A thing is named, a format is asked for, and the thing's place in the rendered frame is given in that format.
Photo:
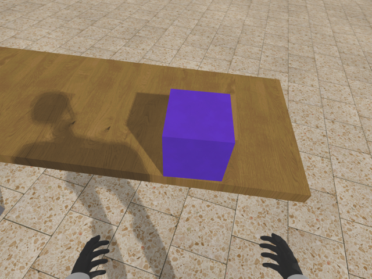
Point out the carton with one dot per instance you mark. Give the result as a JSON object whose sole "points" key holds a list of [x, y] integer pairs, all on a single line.
{"points": [[198, 135]]}

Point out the right robot hand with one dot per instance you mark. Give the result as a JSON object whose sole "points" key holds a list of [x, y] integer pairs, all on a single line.
{"points": [[288, 265]]}

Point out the table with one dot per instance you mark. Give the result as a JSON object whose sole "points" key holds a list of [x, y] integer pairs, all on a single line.
{"points": [[106, 117]]}

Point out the left robot hand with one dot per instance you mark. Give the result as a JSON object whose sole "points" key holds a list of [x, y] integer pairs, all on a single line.
{"points": [[84, 263]]}

